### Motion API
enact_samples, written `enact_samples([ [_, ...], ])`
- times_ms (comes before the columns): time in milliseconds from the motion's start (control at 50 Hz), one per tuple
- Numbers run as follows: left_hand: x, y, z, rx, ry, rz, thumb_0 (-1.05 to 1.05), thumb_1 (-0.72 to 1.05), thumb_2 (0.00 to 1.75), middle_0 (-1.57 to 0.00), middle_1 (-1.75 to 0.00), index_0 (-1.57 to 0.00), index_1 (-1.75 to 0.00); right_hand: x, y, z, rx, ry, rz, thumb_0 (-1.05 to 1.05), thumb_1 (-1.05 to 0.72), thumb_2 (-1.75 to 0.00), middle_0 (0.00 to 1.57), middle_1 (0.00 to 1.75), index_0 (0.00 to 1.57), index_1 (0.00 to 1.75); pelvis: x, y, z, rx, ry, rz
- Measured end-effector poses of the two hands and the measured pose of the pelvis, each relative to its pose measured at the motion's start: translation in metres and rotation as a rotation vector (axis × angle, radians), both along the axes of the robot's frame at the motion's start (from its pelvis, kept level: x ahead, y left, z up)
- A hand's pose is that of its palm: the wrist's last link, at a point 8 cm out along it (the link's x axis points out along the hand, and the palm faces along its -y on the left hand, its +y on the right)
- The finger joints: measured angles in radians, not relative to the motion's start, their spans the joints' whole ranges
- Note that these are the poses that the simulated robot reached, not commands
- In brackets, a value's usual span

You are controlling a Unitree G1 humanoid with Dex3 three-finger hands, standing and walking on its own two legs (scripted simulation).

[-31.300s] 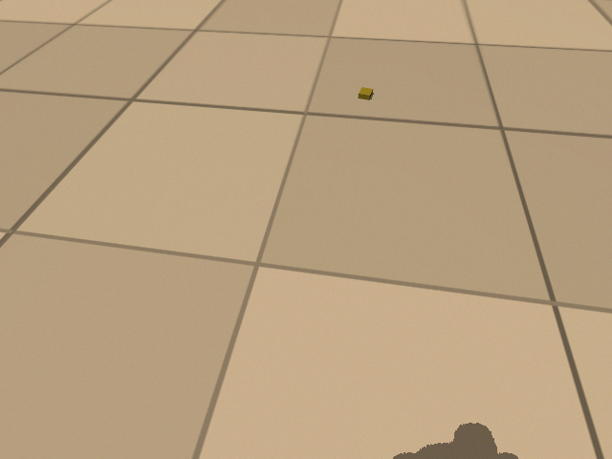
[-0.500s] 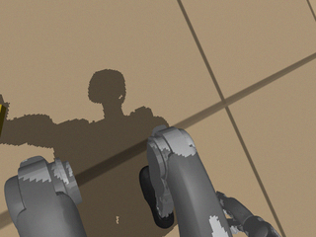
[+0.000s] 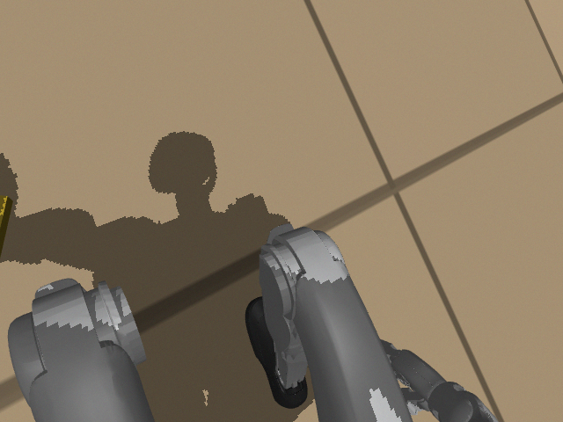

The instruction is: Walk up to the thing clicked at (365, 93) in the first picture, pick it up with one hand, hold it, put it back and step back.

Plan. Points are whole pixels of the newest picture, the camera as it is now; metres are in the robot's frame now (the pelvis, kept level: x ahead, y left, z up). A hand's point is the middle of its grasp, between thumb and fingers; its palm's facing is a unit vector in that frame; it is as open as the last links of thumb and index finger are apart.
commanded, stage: open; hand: left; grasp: from above
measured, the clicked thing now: out of the picture +0.40 +0.32 -0.27
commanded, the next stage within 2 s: withdraw in 0.46 s
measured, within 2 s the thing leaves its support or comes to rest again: neither
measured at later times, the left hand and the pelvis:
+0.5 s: hand out of the picture +0.39 +0.34 -0.24, palm faces -0.52 -0.13 -0.85, open 14.3 cm; pelvis +0.00 +0.00 +0.00, yaw +0 degrees
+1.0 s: hand out of the picture +0.43 +0.37 -0.12, palm faces -0.21 -0.07 -0.97, open 14.0 cm; pelvis +0.00 +0.00 +0.02, yaw +2 degrees
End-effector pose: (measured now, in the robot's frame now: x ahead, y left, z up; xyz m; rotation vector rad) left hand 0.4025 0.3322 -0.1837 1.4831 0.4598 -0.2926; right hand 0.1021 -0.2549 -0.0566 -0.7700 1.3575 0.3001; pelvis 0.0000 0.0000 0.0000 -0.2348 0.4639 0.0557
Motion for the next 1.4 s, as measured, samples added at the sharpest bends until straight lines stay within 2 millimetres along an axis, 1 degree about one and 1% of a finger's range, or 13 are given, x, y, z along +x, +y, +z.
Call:
enact_samples([
  [120, 0.005, 0.000, -0.003, 0.010, 0.005, 0.025, 0.00, -0.44, 0.95, -0.20, -0.85, -0.18, -0.86, 0.000, 0.000, 0.001, 0.017, 0.001, 0.003, 0.00, -0.91, -0.90, 0.20, 0.31, 0.20, 0.30, 0.001, 0.000, 0.000, -0.001, 0.003, 0.000],
  [220, 0.007, 0.007, -0.004, 0.011, 0.017, 0.073, 0.00, -0.51, 1.02, -0.14, -0.90, -0.12, -0.92, 0.000, -0.001, 0.002, 0.022, 0.003, 0.002, 0.00, -0.91, -0.90, 0.20, 0.31, 0.20, 0.30, 0.002, 0.000, 0.001, 0.001, 0.008, -0.001],
  [420, 0.001, 0.019, -0.005, -0.011, 0.072, 0.096, 0.00, -0.56, 1.06, -0.09, -0.94, -0.07, -0.96, -0.007, -0.004, 0.000, 0.011, 0.042, -0.014, 0.00, -0.90, -0.90, 0.20, 0.31, 0.20, 0.30, 0.002, -0.003, 0.002, 0.005, 0.005, 0.002],
  [580, -0.001, 0.009, -0.001, -0.040, 0.053, 0.019, 0.00, -0.54, 1.05, -0.08, -0.95, -0.06, -0.96, -0.011, -0.002, -0.003, 0.004, 0.053, -0.010, 0.00, -0.90, -0.89, 0.20, 0.31, 0.20, 0.30, 0.000, -0.005, 0.002, 0.009, -0.014, 0.000],
  [760, 0.006, -0.002, 0.013, -0.005, -0.075, 0.001, 0.00, -0.49, 0.99, -0.08, -1.00, -0.09, -0.99, -0.008, -0.005, -0.001, 0.006, 0.016, -0.013, 0.00, -0.90, -0.89, 0.20, 0.30, 0.20, 0.30, -0.002, -0.004, 0.001, 0.010, -0.006, -0.004],
  [840, 0.018, 0.004, 0.037, 0.026, -0.208, 0.102, 0.00, -0.48, 0.97, -0.08, -1.01, -0.10, -0.99, -0.007, -0.005, 0.000, 0.044, -0.006, -0.042, 0.00, -0.90, -0.89, 0.20, 0.30, 0.20, 0.30, -0.001, -0.003, 0.002, 0.012, 0.016, -0.003],
  [940, 0.028, 0.025, 0.091, 0.090, -0.305, 0.267, 0.00, -0.49, 0.97, -0.08, -1.01, -0.10, -0.99, 0.002, -0.003, -0.002, 0.118, -0.067, -0.132, 0.00, -0.90, -0.89, 0.20, 0.30, 0.20, 0.30, 0.002, -0.004, 0.010, 0.019, 0.067, 0.006],
  [1060, 0.018, 0.037, 0.152, 0.135, -0.140, 0.341, 0.00, -0.50, 0.98, -0.08, -1.01, -0.09, -1.00, 0.014, 0.004, 0.000, 0.206, -0.109, -0.249, 0.00, -0.91, -0.89, 0.20, 0.30, 0.20, 0.30, 0.000, -0.003, 0.038, 0.045, 0.119, 0.034],
  [1140, 0.006, 0.031, 0.172, 0.114, 0.018, 0.310, 0.00, -0.51, 0.99, -0.08, -1.01, -0.09, -1.00, 0.015, 0.003, 0.010, 0.221, -0.109, -0.279, 0.00, -0.91, -0.89, 0.20, 0.30, 0.20, 0.30, -0.005, -0.006, 0.059, 0.066, 0.119, 0.054],
  [1200, -0.005, 0.023, 0.172, 0.075, 0.112, 0.265, 0.00, -0.52, 0.99, -0.08, -1.02, -0.09, -1.01, 0.012, -0.003, 0.019, 0.195, -0.101, -0.276, 0.00, -0.91, -0.89, 0.20, 0.30, 0.20, 0.30, -0.010, -0.009, 0.069, 0.076, 0.113, 0.067],
  [1260, -0.016, 0.016, 0.162, 0.019, 0.158, 0.215, 0.00, -0.51, 0.99, -0.09, -1.01, -0.09, -1.00, 0.006, -0.013, 0.026, 0.139, -0.087, -0.257, 0.00, -0.91, -0.89, 0.20, 0.30, 0.20, 0.30, -0.015, -0.013, 0.072, 0.082, 0.100, 0.072],
  [1320, -0.026, 0.013, 0.145, -0.033, 0.154, 0.159, 0.00, -0.50, 0.98, -0.10, -0.99, -0.11, -0.99, 0.000, -0.026, 0.030, 0.068, -0.070, -0.233, 0.00, -0.91, -0.90, 0.20, 0.30, 0.20, 0.30, -0.018, -0.016, 0.067, 0.082, 0.086, 0.072],
  [1400, -0.033, 0.014, 0.122, -0.045, 0.098, 0.077, 0.00, -0.48, 0.97, -0.12, -0.98, -0.13, -0.97, -0.007, -0.039, 0.029, -0.020, -0.050, -0.207, 0.00, -0.91, -0.89, 0.20, 0.30, 0.20, 0.30, -0.020, -0.018, 0.051, 0.080, 0.063, 0.070],
])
